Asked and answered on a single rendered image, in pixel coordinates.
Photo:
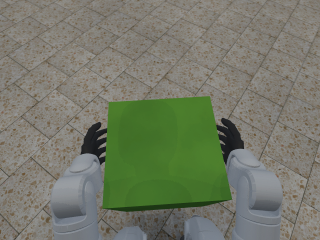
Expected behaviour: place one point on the right robot forearm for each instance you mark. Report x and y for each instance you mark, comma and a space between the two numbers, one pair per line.
259, 196

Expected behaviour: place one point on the left robot forearm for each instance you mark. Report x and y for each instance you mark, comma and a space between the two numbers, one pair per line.
73, 200

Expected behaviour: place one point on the robot left thigh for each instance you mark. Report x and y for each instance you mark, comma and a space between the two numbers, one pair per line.
131, 233

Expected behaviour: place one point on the carton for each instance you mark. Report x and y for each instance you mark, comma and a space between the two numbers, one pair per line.
163, 154

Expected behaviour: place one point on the robot thigh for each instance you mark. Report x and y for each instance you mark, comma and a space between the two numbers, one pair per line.
131, 233
200, 228

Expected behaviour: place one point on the right robot hand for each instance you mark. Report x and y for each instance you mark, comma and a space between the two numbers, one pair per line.
232, 138

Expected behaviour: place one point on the robot right thigh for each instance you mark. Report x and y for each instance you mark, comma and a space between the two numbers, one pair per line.
200, 228

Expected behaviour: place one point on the left robot hand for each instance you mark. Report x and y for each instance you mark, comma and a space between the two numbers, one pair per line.
91, 144

